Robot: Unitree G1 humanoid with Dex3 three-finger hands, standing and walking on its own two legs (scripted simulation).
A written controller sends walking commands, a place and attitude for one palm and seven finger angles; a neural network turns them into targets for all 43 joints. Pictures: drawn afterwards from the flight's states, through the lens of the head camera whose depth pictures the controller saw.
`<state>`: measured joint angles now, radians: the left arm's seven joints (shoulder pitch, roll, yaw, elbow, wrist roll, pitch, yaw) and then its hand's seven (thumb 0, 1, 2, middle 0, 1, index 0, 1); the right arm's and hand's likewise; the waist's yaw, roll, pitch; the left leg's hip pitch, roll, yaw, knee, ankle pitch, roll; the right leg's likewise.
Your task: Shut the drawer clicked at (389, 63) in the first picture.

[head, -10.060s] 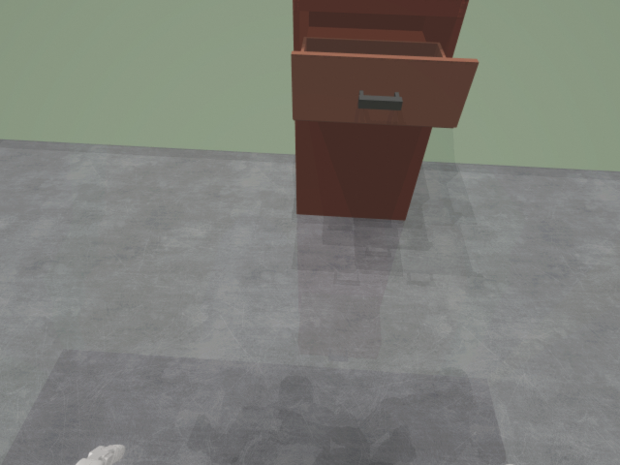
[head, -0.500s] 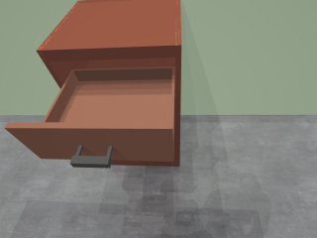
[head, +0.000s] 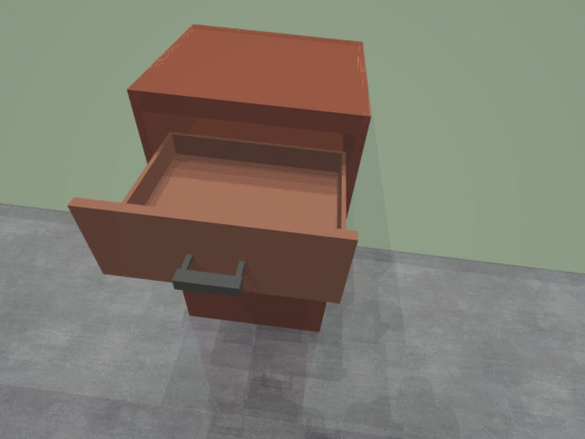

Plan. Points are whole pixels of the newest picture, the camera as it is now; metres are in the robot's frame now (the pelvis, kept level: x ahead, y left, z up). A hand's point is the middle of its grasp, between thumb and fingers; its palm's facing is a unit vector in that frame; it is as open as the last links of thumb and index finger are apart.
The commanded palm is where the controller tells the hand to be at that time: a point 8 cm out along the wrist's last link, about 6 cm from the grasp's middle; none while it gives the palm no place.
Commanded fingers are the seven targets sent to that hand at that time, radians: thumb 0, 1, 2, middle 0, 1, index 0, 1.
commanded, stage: come to a stop and stand still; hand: left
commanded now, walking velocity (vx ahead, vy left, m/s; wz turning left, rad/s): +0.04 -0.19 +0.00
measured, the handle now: (211, 272) +0.37 +0.16 -0.01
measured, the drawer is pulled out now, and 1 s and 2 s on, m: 0.30 0.30 0.30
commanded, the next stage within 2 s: look again from close up in 0.10 s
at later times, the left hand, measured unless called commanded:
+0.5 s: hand out of the picture +0.07 +0.14 -0.17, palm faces +0.02 -0.97 -0.24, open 7.2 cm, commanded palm none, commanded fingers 0.00 0.90 0.90 -0.20 -0.30 -0.20 -0.30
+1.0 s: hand out of the picture +0.02 +0.13 -0.18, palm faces +0.05 -0.98 -0.20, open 7.3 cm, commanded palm none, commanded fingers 0.00 0.90 0.90 -0.20 -0.30 -0.20 -0.30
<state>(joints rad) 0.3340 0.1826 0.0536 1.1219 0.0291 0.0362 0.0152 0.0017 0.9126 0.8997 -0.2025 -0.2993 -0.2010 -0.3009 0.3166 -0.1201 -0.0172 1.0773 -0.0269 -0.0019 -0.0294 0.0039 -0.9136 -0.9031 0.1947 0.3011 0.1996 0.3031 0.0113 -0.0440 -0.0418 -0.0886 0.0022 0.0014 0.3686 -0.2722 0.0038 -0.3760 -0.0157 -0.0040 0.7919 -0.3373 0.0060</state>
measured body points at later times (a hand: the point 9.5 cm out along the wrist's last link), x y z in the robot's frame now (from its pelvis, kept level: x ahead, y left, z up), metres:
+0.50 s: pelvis +0.03 -0.04 -0.01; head +0.03 -0.06 +0.44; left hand +0.07 +0.19 -0.16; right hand +0.02 -0.25 -0.18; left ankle -0.02 +0.09 -0.74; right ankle +0.02 -0.13 -0.74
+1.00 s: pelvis +0.04 -0.04 -0.01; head +0.04 -0.06 +0.44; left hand +0.02 +0.18 -0.16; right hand +0.01 -0.26 -0.18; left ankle -0.02 +0.09 -0.74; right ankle +0.02 -0.13 -0.74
